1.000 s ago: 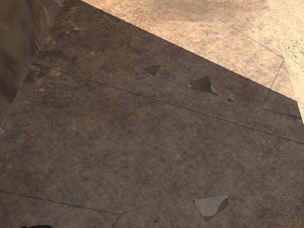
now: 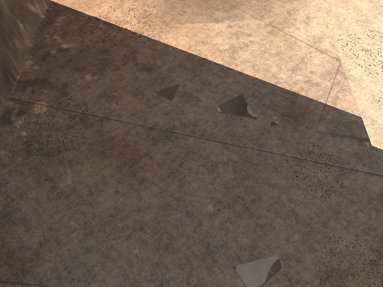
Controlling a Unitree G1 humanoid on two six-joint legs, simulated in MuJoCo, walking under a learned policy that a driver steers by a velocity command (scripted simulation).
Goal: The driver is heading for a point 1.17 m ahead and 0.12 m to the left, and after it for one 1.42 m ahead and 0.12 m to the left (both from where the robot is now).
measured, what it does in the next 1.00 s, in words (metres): walks ahead, turning left: left foot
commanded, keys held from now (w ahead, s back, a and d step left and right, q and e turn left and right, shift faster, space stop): shift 0.22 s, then q+shift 0.04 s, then w+q+shift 0.48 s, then w+shift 0.08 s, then w+e+shift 0.18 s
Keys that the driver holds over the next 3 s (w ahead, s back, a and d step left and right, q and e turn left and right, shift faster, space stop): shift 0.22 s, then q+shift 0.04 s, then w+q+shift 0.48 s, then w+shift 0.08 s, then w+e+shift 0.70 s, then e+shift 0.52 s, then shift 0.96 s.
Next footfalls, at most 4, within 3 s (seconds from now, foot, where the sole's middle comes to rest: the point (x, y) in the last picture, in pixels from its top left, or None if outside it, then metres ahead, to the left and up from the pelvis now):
0.76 left None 0.40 0.21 -0.74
1.22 right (139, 175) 0.85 0.26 -0.74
1.62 left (105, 101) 1.26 0.45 -0.74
2.04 right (165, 89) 1.32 0.17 -0.74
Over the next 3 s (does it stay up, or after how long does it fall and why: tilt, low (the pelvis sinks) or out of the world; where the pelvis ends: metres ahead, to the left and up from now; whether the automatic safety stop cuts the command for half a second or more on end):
stays up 1.39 0.29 0.03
